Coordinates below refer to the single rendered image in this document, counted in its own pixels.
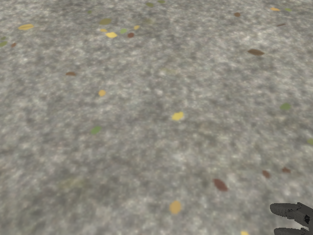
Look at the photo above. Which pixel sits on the robot right hand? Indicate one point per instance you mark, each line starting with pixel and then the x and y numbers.
pixel 299 212

